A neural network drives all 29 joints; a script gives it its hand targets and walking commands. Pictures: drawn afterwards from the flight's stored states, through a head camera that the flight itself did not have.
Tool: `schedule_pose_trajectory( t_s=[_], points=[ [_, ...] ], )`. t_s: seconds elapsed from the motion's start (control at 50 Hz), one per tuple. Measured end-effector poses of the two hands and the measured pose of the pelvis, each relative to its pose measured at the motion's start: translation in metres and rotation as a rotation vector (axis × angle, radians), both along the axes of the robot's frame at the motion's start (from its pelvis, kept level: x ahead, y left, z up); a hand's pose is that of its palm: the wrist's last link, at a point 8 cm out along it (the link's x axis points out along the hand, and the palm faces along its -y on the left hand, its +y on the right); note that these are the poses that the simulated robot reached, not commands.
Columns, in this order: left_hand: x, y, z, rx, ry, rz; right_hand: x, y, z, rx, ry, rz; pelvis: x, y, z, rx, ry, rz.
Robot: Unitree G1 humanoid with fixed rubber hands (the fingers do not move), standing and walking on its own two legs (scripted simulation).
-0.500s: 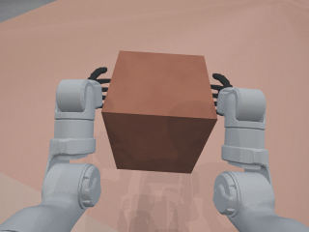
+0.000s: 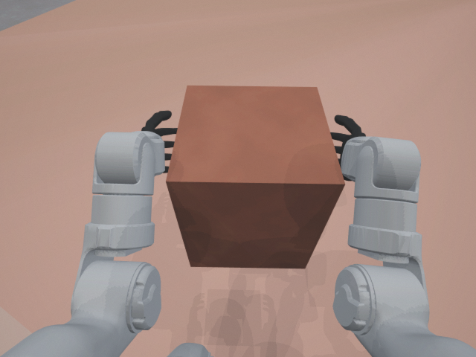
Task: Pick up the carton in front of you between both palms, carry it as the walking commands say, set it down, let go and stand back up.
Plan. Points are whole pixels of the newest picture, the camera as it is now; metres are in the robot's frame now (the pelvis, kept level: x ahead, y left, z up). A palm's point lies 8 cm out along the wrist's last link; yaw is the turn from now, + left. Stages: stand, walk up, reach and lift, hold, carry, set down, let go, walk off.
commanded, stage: carry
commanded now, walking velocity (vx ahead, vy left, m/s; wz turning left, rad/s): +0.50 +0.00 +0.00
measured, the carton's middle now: (249, 182) +0.38 +0.03 +0.08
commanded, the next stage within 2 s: none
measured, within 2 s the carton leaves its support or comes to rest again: neither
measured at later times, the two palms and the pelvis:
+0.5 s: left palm (203, 76) +0.67 +0.16 +0.09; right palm (334, 95) +0.64 -0.14 +0.09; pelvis +0.32 +0.04 +0.02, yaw -3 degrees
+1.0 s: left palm (229, 17) +0.90 +0.13 +0.13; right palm (339, 28) +0.90 -0.17 +0.12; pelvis +0.64 -0.02 +0.03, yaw +0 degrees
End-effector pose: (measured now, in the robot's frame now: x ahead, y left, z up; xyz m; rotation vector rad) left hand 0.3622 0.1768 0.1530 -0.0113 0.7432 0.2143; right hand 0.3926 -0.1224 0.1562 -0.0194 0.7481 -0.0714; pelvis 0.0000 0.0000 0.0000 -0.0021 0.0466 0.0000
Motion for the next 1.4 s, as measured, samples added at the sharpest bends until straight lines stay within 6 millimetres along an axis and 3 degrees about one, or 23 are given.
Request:
schedule_pose_trajectory(
  t_s=[0.18, 0.26, 0.34, 0.44, 0.6, 0.76, 0.84, 0.96, 1.1, 1.24, 1.32, 1.4],
  points=[
    [0.117, 0.004, 0.022, -0.021, -0.044, 0.015, 0.112, 0.004, 0.018, 0.023, -0.041, -0.026, 0.111, 0.006, 0.016, 0.017, 0.039, 0.005],
    [0.177, 0.003, 0.010, -0.012, -0.018, -0.035, 0.159, 0.002, 0.006, 0.002, -0.017, -0.055, 0.175, 0.020, 0.009, 0.011, 0.035, 0.001],
    [0.234, 0.001, -0.021, -0.021, 0.031, -0.102, 0.196, 0.000, -0.022, -0.040, 0.030, -0.092, 0.233, 0.035, 0.000, 0.016, 0.020, -0.028],
    [0.279, -0.010, -0.053, -0.025, 0.135, -0.159, 0.222, -0.010, -0.056, -0.054, 0.136, -0.136, 0.286, 0.042, 0.016, -0.010, 0.026, -0.045],
    [0.351, -0.020, -0.066, -0.043, 0.089, -0.140, 0.298, -0.021, -0.064, -0.027, 0.089, -0.163, 0.382, 0.031, 0.028, -0.023, 0.042, -0.057],
    [0.435, -0.041, -0.064, -0.056, -0.062, -0.057, 0.398, -0.040, -0.070, 0.053, -0.062, -0.128, 0.504, -0.005, 0.002, -0.017, 0.020, -0.026],
    [0.458, -0.045, -0.061, -0.036, -0.026, -0.041, 0.428, -0.044, -0.070, 0.067, -0.023, -0.107, 0.550, -0.016, 0.013, -0.002, 0.019, 0.002],
    [0.511, -0.044, -0.031, -0.026, -0.058, -0.019, 0.489, -0.044, -0.041, 0.056, -0.055, -0.069, 0.615, -0.021, 0.028, 0.021, 0.020, 0.001],
    [0.603, -0.037, -0.019, -0.038, -0.096, -0.041, 0.574, -0.037, -0.026, 0.047, -0.094, -0.093, 0.708, -0.010, 0.024, 0.015, 0.008, -0.005],
    [0.716, -0.013, -0.053, -0.071, -0.080, -0.069, 0.678, -0.012, -0.050, 0.009, -0.081, -0.118, 0.813, 0.019, -0.004, 0.020, -0.009, -0.041],
    [0.765, -0.010, -0.069, -0.073, 0.026, -0.107, 0.716, -0.008, -0.066, -0.010, 0.024, -0.149, 0.851, 0.030, 0.007, 0.002, 0.008, -0.065],
    [0.807, -0.015, -0.067, -0.088, 0.044, -0.126, 0.750, -0.013, -0.062, -0.010, 0.041, -0.185, 0.891, 0.034, 0.022, -0.014, 0.022, -0.069]
  ],
)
